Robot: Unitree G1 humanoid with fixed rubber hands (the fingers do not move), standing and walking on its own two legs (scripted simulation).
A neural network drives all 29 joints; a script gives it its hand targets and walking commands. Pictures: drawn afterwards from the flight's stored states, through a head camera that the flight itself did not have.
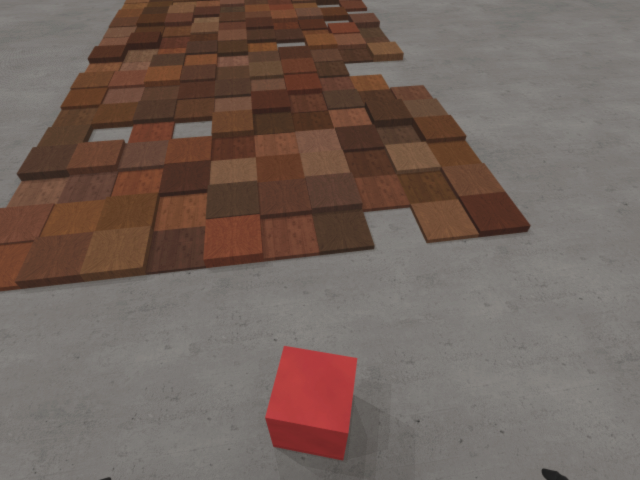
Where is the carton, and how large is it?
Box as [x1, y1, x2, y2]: [265, 346, 356, 459]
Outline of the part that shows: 284,346 265,416 273,446 342,459 348,432 356,358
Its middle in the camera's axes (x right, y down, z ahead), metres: -0.02 +0.46 +1.11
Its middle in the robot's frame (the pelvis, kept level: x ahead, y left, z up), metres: +0.47 +0.02 -0.66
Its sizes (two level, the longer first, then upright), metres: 0.210 0.200 0.250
